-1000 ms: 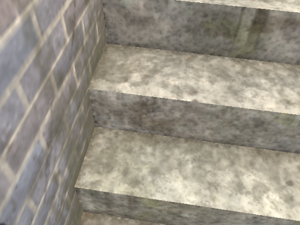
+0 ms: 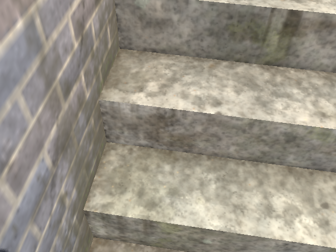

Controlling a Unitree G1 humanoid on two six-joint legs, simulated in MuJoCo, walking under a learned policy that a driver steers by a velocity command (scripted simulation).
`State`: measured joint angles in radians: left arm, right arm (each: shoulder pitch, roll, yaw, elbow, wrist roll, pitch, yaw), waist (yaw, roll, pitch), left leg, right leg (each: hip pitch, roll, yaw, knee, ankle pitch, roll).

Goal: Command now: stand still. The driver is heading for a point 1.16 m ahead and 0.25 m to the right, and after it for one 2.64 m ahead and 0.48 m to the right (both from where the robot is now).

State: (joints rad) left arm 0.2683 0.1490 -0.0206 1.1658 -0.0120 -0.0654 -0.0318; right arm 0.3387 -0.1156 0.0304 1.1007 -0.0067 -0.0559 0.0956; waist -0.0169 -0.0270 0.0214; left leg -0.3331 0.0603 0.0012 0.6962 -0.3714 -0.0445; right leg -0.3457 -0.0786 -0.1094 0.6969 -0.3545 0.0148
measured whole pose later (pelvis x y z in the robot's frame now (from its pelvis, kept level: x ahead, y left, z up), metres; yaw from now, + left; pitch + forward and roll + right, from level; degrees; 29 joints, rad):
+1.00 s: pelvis +0.00 +0.00 +0.00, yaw +0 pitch +0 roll +0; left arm 0.27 0.14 -0.02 1.17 -0.01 -0.06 -0.03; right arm 0.36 -0.11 0.03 1.10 -0.01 -0.05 0.10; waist -0.02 -0.02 0.03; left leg -0.32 0.07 0.01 0.68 -0.37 -0.04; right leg -0.33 -0.07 -0.11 0.68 -0.35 0.02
